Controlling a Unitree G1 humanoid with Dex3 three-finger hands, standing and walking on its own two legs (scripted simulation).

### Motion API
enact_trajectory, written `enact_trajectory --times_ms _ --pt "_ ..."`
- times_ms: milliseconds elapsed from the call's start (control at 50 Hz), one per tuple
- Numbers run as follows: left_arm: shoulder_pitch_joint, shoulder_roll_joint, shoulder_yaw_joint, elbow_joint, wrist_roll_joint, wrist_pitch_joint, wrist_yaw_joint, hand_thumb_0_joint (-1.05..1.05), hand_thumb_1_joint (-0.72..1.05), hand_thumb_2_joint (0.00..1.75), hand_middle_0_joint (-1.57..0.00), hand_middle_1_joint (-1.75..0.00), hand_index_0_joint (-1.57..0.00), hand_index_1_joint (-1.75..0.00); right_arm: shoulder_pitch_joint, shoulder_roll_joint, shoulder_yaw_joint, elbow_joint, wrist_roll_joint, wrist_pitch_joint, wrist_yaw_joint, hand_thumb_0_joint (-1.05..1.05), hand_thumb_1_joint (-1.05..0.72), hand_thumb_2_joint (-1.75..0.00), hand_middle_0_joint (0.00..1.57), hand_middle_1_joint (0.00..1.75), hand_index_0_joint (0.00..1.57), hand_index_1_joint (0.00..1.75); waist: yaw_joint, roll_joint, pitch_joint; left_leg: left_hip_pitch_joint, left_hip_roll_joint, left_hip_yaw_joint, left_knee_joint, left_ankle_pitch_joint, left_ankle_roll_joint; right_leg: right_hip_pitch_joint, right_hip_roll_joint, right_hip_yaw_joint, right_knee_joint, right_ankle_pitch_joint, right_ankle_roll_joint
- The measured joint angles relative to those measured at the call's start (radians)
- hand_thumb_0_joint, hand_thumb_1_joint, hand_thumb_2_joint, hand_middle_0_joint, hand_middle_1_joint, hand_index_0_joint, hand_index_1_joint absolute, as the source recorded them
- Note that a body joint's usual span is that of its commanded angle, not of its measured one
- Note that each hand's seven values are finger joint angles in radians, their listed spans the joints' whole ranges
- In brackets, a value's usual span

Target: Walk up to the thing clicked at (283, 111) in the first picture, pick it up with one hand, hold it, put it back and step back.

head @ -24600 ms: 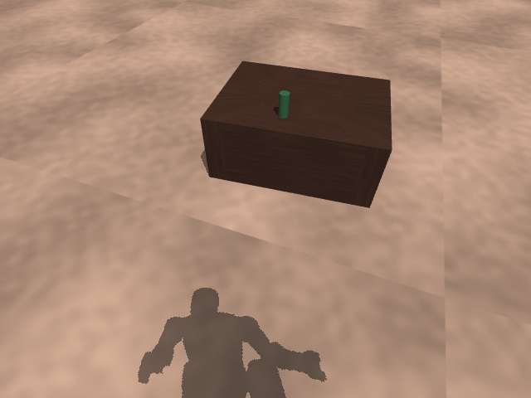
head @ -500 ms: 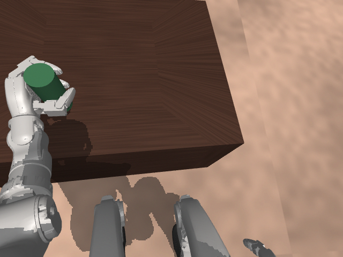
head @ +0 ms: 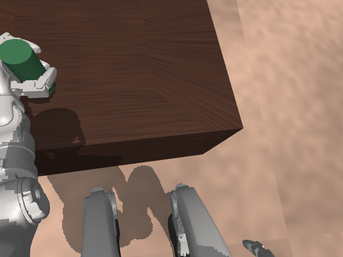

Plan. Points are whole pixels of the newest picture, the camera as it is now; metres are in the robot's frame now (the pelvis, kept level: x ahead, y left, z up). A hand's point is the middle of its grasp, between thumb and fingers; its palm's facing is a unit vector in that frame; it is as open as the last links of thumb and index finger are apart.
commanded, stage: lower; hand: left
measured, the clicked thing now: (30, 71) +0.51 +0.25 +0.01
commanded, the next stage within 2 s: loosen in 0.86 s
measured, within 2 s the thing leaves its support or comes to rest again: rests again in 0.78 s
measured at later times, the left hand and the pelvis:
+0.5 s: hand (47, 84) +0.53 +0.25 -0.06, palm faces +0.23 -0.97 -0.04, open 7.5 cm; pelvis -0.01 +0.00 -0.06, yaw -1 degrees
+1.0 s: hand (52, 88) +0.53 +0.25 -0.09, palm faces +0.21 -0.98 -0.05, open 7.5 cm; pelvis -0.02 +0.00 -0.10, yaw -2 degrees
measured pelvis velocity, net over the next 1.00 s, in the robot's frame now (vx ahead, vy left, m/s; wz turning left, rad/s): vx -0.02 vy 0.00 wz -0.04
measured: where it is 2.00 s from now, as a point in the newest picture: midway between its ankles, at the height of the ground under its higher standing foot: (147, 249)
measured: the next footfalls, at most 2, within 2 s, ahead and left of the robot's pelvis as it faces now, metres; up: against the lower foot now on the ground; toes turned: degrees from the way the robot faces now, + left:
none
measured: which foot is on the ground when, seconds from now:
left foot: down 0.00-1.00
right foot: down 0.00-1.00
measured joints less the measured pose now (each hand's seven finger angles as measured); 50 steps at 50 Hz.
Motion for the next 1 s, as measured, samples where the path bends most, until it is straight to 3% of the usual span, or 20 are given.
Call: enact_trajectory --times_ms 200,780,1000 --pt "-0.023 0.024 0.009 0.023 0.019 -0.008 -0.011 -0.01 -0.16 1.14 -0.85 -1.17 -0.9 -1.18 0.001 -0.004 0.008 -0.011 -0.008 -0.003 0.007 0.0 -0.92 -0.9 0.2 0.29 0.2 0.3 -0.012 -0.006 0.001 -0.095 -0.003 -0.004 0.085 -0.016 0.002 -0.092 0.001 0.003 0.089 -0.023 0.004" --pt "-0.102 0.095 0.05 0.045 0.028 0.029 -0.028 -0.01 -0.15 1.14 -0.85 -1.18 -0.9 -1.18 -0.02 -0.015 0.035 -0.008 -0.02 0.025 0.004 0.0 -0.92 -0.9 0.2 0.29 0.2 0.3 -0.024 -0.015 0.038 -0.28 -0.001 -0.034 0.283 -0.031 -0.01 -0.279 0.019 -0.006 0.302 -0.051 0.005" --pt "-0.11 0.108 0.027 0.021 0.03 0.058 -0.035 -0.01 -0.16 1.14 -0.85 -1.17 -0.9 -1.18 -0.023 -0.017 0.032 0.001 -0.019 0.032 -0.002 0.0 -0.92 -0.9 0.2 0.29 0.2 0.3 -0.021 -0.015 0.045 -0.307 -0.006 -0.042 0.321 -0.039 -0.011 -0.3 0.018 -0.01 0.339 -0.064 0.006"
